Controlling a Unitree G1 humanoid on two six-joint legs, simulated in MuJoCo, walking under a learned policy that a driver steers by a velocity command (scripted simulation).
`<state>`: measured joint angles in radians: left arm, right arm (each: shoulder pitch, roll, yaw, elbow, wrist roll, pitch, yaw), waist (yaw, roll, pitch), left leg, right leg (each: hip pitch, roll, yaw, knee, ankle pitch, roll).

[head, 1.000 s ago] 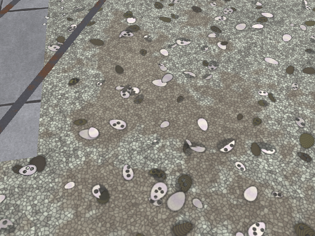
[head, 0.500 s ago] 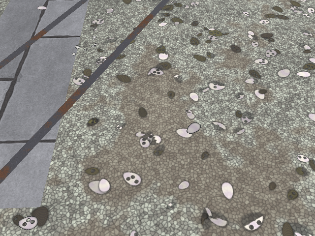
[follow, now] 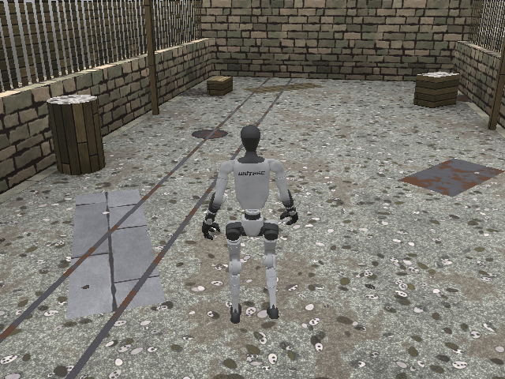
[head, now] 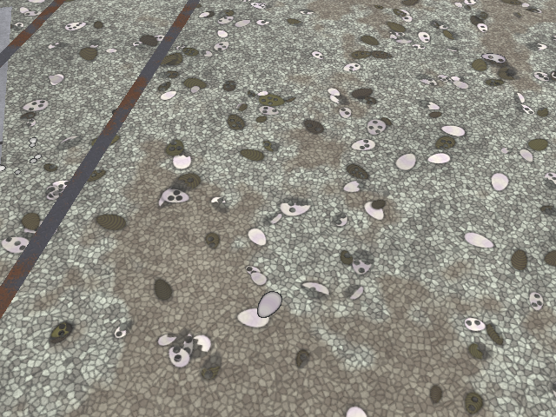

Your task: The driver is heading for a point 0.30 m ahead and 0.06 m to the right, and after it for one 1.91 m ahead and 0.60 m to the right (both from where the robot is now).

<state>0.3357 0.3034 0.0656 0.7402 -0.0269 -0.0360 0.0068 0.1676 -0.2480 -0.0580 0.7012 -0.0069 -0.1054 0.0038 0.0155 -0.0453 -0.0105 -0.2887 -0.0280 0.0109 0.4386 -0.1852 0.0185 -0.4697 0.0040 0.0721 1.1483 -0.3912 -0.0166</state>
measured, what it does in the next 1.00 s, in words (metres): walks ahead, turning right: right foot, then left foot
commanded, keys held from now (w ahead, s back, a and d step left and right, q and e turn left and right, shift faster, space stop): w+e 0.76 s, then w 0.24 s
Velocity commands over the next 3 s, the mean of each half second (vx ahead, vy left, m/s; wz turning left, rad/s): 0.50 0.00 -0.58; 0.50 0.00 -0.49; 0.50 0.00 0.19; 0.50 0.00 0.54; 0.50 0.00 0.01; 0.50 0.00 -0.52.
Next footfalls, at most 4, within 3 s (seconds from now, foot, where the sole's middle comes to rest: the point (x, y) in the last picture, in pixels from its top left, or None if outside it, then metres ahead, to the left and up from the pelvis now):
0.36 right None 0.32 -0.19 -0.78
0.84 left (323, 362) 0.64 -0.09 -0.78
1.34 right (454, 336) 0.73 -0.44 -0.78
1.84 left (377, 230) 1.08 -0.28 -0.78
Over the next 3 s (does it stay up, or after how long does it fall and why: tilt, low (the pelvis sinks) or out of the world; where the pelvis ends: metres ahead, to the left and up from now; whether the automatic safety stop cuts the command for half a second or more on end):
stays up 1.56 -0.44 0.00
